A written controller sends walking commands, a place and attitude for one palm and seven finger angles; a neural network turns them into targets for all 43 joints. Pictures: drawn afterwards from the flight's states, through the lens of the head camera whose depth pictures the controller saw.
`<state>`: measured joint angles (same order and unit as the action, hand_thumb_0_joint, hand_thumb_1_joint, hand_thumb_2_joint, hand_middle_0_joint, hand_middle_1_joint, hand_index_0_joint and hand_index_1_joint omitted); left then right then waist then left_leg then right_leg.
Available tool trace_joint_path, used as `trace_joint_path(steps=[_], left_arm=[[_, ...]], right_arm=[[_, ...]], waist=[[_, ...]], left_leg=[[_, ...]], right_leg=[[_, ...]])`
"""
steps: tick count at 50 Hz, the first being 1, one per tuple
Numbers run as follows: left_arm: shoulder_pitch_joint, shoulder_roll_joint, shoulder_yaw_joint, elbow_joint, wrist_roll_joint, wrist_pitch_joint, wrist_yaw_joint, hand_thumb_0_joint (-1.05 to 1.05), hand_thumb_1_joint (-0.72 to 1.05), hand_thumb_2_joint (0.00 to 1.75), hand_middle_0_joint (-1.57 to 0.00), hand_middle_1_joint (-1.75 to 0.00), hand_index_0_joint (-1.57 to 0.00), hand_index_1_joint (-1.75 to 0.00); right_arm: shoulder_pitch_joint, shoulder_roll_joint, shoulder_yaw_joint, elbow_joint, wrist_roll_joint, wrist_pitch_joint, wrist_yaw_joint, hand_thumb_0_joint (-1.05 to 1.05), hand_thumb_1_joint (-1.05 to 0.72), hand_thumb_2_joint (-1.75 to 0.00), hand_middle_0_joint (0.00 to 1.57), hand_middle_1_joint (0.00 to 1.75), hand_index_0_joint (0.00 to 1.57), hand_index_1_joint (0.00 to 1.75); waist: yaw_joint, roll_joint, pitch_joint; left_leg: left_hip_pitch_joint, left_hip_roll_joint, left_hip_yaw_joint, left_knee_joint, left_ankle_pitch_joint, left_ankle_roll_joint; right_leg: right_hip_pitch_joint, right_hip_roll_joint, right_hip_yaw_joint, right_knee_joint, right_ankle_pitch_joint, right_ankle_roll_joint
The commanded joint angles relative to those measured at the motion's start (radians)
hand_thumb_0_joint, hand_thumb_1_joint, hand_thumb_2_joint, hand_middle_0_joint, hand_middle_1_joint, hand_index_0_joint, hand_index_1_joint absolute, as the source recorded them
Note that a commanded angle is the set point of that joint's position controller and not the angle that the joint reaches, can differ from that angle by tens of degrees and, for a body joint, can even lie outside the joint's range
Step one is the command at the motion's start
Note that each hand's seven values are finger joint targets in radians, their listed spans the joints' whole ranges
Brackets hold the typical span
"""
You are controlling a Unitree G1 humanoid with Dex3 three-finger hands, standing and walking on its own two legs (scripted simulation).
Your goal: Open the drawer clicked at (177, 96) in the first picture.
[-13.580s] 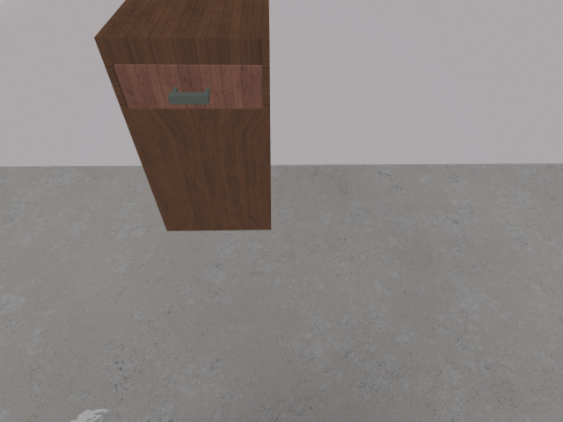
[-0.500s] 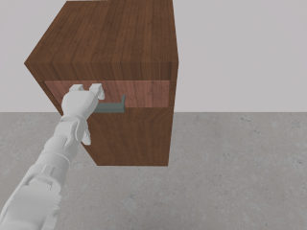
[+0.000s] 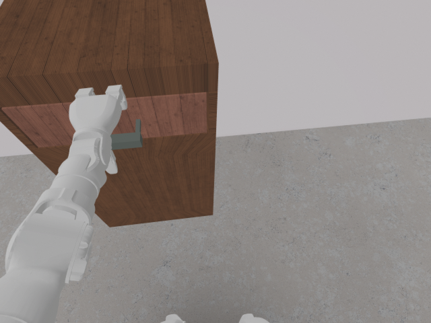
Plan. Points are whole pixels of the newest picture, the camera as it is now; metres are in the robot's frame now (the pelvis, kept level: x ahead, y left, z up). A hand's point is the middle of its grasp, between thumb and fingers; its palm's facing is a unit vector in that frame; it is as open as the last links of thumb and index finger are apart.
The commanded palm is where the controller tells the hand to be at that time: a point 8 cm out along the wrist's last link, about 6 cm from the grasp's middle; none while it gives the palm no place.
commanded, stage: move the hooked fingers above the handle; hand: left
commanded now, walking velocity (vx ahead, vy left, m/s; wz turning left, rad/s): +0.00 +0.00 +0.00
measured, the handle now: (116, 133) +0.54 +0.19 -0.03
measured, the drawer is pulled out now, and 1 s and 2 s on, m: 0.00 0.00 0.00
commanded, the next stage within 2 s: lower the fingers behind the handle in 0.56 s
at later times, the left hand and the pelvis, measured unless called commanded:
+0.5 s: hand (104, 133) +0.49 +0.19 +0.04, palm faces -0.03 -0.03 -1.00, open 13.9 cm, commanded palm +0.48 +0.19 +0.09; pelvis +0.00 +0.00 +0.00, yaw +1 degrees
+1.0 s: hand (104, 141) +0.49 +0.20 +0.01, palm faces -0.07 -0.05 -1.00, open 13.9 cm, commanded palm +0.48 +0.20 +0.07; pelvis +0.01 +0.00 -0.01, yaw +1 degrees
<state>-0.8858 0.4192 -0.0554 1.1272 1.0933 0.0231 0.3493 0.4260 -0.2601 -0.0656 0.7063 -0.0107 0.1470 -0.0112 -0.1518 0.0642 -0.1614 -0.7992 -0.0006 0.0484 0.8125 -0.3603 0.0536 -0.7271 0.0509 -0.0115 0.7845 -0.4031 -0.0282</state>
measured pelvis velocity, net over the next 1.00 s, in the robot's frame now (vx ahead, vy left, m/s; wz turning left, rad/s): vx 0.01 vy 0.00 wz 0.02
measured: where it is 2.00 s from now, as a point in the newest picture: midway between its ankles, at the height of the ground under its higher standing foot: outside the picture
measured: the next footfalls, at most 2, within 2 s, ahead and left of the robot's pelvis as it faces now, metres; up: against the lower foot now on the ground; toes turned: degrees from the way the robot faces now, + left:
none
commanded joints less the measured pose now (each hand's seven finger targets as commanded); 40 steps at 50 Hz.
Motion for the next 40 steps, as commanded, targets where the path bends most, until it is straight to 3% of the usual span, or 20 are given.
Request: trace_joint_path(steps=[1,5,9,11,13,15,17,20,21,22,24,26,28,31,32,35,40], left_arm=[[-0.422,0.269,0.063,-0.145,-0.003,0.036,0.029,0.00,-0.50,0.30,-0.30,-1.20,-0.30,-1.20],[-0.426,0.281,0.056,-0.202,-0.008,0.004,0.007,0.00,-0.50,0.30,-0.30,-1.20,-0.30,-1.20],[-0.422,0.208,0.012,-0.238,-0.016,-0.043,0.002,0.00,-0.50,0.30,-0.30,-1.20,-0.30,-1.20],[-0.458,0.148,-0.029,-0.241,-0.023,-0.050,0.009,0.00,-0.50,0.30,-0.30,-1.20,-0.30,-1.20],[-0.483,0.204,0.011,-0.235,-0.016,-0.048,0.027,0.00,-0.50,0.30,-0.30,-1.20,-0.30,-1.20],[-0.489,0.165,-0.015,-0.230,-0.014,-0.035,0.041,0.00,-0.50,0.30,-0.30,-1.20,-0.30,-1.20],[-0.478,0.200,0.016,-0.209,-0.006,-0.021,0.051,0.00,-0.50,0.30,-0.30,-1.20,-0.30,-1.20],[-0.479,0.158,-0.012,-0.205,-0.005,0.012,0.054,0.00,-0.50,0.30,-0.30,-1.20,-0.30,-1.20],[-0.476,0.164,-0.003,-0.192,-0.013,0.021,0.049,0.00,-0.50,0.30,-0.30,-1.20,-0.30,-1.20],[-0.449,0.213,0.033,-0.171,-0.011,0.030,0.047,0.00,-0.50,0.30,-0.30,-1.20,-0.30,-1.20],[-0.457,0.198,0.009,-0.174,-0.012,0.041,0.034,0.00,-0.50,0.30,-0.30,-1.20,-0.30,-1.20],[-0.461,0.228,0.027,-0.183,-0.013,0.035,0.020,0.00,-0.50,0.30,-0.30,-1.20,-0.30,-1.20],[-0.444,0.222,0.019,-0.185,-0.014,0.024,0.006,0.00,-0.50,0.30,-0.30,-1.20,-0.30,-1.20],[-0.453,0.236,0.028,-0.237,-0.017,-0.009,-0.009,0.00,-0.50,0.30,-0.30,-1.20,-0.30,-1.20],[-0.431,0.217,0.017,-0.250,-0.021,-0.020,-0.014,0.00,-0.50,0.30,-0.30,-1.20,-0.30,-1.20],[-0.388,0.201,0.010,-0.207,-0.022,-0.032,-0.015,0.00,-0.50,0.30,-0.30,-1.20,-0.30,-1.20],[-0.406,0.228,0.023,-0.210,-0.017,-0.051,-0.003,0.00,-0.50,0.30,-0.30,-1.20,-0.30,-1.20]], right_arm=[[0.101,-0.161,-0.046,-0.070,-0.003,-0.016,-0.009,0.00,-0.90,-0.90,0.20,0.30,0.20,0.30],[0.098,-0.159,-0.048,-0.074,0.003,-0.019,-0.019,0.00,-0.90,-0.90,0.20,0.30,0.20,0.30],[0.098,-0.152,-0.053,-0.063,0.001,-0.026,-0.017,0.00,-0.90,-0.90,0.20,0.30,0.20,0.30],[0.096,-0.146,-0.055,-0.057,-0.002,-0.029,-0.011,0.00,-0.90,-0.90,0.20,0.30,0.20,0.30],[0.100,-0.156,-0.055,-0.049,-0.003,-0.031,-0.010,0.00,-0.90,-0.90,0.20,0.30,0.20,0.30],[0.092,-0.151,-0.054,-0.053,-0.006,-0.032,-0.005,0.00,-0.90,-0.90,0.20,0.30,0.20,0.30],[0.093,-0.152,-0.053,-0.054,-0.007,-0.028,-0.002,0.00,-0.90,-0.90,0.20,0.30,0.20,0.30],[0.082,-0.148,-0.053,-0.061,-0.007,-0.023,0.003,0.00,-0.90,-0.90,0.20,0.30,0.20,0.30],[0.081,-0.149,-0.051,-0.061,-0.009,-0.020,0.003,0.00,-0.90,-0.90,0.20,0.30,0.20,0.30],[0.083,-0.154,-0.048,-0.065,-0.004,-0.016,-0.001,0.00,-0.90,-0.90,0.20,0.30,0.20,0.30],[0.070,-0.150,-0.044,-0.076,-0.002,-0.013,-0.006,0.00,-0.90,-0.90,0.20,0.30,0.20,0.30],[0.067,-0.152,-0.040,-0.083,0.000,-0.012,-0.013,0.00,-0.90,-0.90,0.20,0.30,0.20,0.30],[0.070,-0.149,-0.041,-0.086,0.003,-0.013,-0.019,0.00,-0.90,-0.90,0.20,0.30,0.20,0.30],[0.072,-0.145,-0.042,-0.089,0.001,-0.015,-0.023,0.00,-0.90,-0.90,0.20,0.30,0.20,0.30],[0.074,-0.143,-0.045,-0.090,-0.001,-0.017,-0.022,0.00,-0.90,-0.90,0.20,0.30,0.20,0.30],[0.076,-0.145,-0.045,-0.079,0.000,-0.015,-0.020,0.00,-0.90,-0.90,0.20,0.30,0.20,0.30],[0.087,-0.148,-0.046,-0.069,-0.002,-0.015,-0.020,0.00,-0.90,-0.90,0.20,0.30,0.20,0.30]], waist=[[0.016,-0.033,-0.394],[0.015,-0.019,-0.404],[0.005,0.021,-0.367],[-0.016,0.017,-0.351],[-0.018,0.005,-0.360],[-0.017,0.018,-0.373],[-0.003,0.030,-0.403],[-0.004,0.043,-0.410],[-0.008,0.007,-0.411],[0.003,-0.010,-0.417],[0.001,-0.006,-0.393],[0.001,-0.027,-0.398],[-0.002,-0.033,-0.397],[0.005,-0.003,-0.419],[0.008,0.008,-0.432],[-0.001,-0.034,-0.365],[-0.006,-0.023,-0.369]], left_leg=[[0.326,-0.014,-0.044,-0.063,0.400,0.003],[0.352,-0.012,-0.043,-0.074,0.377,0.006],[0.421,-0.001,-0.063,-0.075,0.392,0.000],[0.436,0.000,-0.070,-0.067,0.404,0.000],[0.430,0.001,-0.076,-0.063,0.383,0.000],[0.430,-0.005,-0.072,-0.057,0.387,0.000],[0.441,-0.005,-0.077,-0.050,0.422,-0.005],[0.455,-0.004,-0.071,-0.041,0.463,-0.008],[0.447,-0.005,-0.072,-0.040,0.474,-0.005],[0.426,-0.007,-0.065,-0.042,0.461,-0.004],[0.400,-0.014,-0.053,-0.048,0.437,0.000],[0.387,-0.015,-0.054,-0.050,0.437,0.002],[0.383,-0.017,-0.045,-0.049,0.431,0.007],[0.400,-0.016,-0.048,-0.047,0.465,0.005],[0.418,-0.016,-0.044,-0.044,0.484,0.005],[0.372,-0.016,-0.043,-0.042,0.440,0.006],[0.331,-0.021,-0.042,-0.028,0.409,0.008]], right_leg=[[0.162,0.022,-0.004,-0.105,0.374,-0.008],[0.175,0.020,0.006,-0.123,0.359,-0.005],[0.093,0.025,-0.010,-0.126,0.307,-0.011],[0.056,0.026,-0.015,-0.126,0.296,-0.012],[0.045,0.026,-0.014,-0.118,0.280,-0.010],[0.044,0.026,-0.015,-0.114,0.287,-0.011],[0.051,0.027,-0.019,-0.097,0.307,-0.015],[0.054,0.027,-0.022,-0.092,0.340,-0.014],[0.071,0.027,-0.022,-0.094,0.357,-0.011],[0.096,0.026,-0.017,-0.093,0.369,-0.009],[0.117,0.023,-0.009,-0.105,0.383,-0.006],[0.145,0.020,-0.004,-0.104,0.399,-0.006],[0.157,0.017,0.003,-0.111,0.416,-0.002],[0.170,0.015,0.004,-0.105,0.437,-0.005],[0.173,0.016,0.007,-0.106,0.458,-0.002],[0.148,0.018,0.004,-0.113,0.430,-0.002],[0.137,0.015,0.012,-0.099,0.424,-0.002]])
